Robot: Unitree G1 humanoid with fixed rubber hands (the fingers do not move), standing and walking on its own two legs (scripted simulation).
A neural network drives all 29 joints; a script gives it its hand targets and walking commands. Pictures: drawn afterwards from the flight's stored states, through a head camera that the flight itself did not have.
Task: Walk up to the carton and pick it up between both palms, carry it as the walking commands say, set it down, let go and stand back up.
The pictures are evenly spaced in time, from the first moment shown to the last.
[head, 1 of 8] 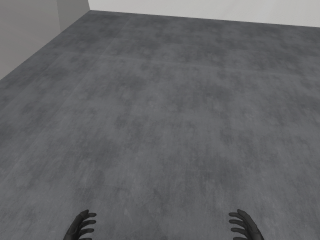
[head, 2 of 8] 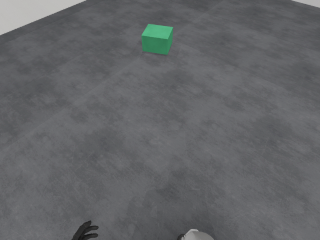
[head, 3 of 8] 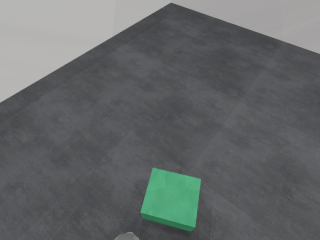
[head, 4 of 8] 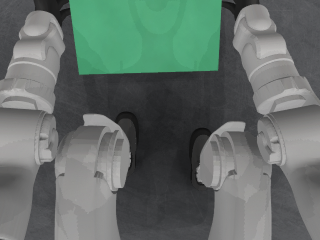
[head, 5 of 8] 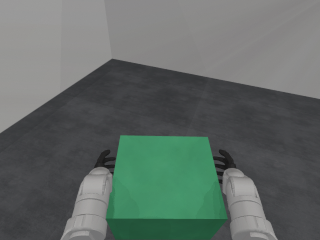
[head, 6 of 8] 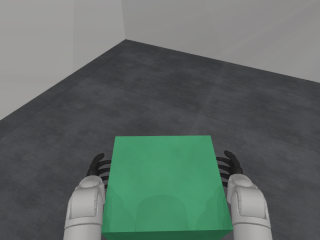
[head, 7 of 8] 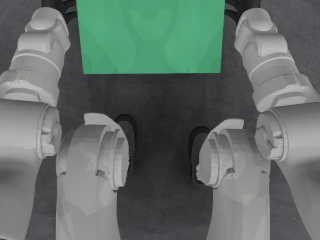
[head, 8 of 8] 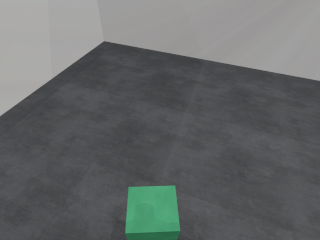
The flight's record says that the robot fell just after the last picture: no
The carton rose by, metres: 0.69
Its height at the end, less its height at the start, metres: +0.00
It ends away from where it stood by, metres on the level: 0.02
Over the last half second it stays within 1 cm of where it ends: yes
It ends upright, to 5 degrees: yes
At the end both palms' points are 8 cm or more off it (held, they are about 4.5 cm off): yes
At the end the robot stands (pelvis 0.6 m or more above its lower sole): yes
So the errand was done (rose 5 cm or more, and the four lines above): yes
